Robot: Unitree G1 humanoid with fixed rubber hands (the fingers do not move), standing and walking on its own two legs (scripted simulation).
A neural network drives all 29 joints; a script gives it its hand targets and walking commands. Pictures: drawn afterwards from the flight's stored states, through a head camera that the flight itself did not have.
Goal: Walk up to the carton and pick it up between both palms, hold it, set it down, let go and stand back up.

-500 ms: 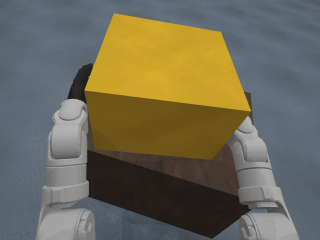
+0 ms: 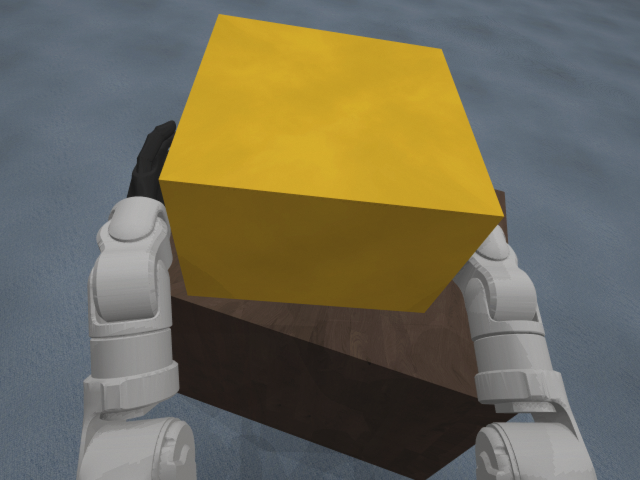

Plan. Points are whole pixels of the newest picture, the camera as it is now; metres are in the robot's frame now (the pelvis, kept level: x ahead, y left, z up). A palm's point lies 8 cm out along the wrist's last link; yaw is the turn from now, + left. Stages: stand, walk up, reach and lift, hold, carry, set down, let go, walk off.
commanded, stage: hold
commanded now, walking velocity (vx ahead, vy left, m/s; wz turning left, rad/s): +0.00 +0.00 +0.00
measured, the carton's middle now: (322, 164) +0.39 +0.00 +0.21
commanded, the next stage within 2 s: none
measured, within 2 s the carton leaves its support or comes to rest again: neither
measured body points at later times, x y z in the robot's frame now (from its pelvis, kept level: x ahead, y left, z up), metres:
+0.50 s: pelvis +0.00 +0.00 +0.00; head -0.01 +0.03 +0.45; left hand +0.37 +0.18 +0.19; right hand +0.37 -0.18 +0.17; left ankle +0.02 +0.11 -0.75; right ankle +0.02 -0.11 -0.75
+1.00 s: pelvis +0.00 +0.00 +0.00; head -0.02 +0.03 +0.45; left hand +0.36 +0.19 +0.18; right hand +0.37 -0.17 +0.17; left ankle +0.02 +0.11 -0.75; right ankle +0.02 -0.11 -0.75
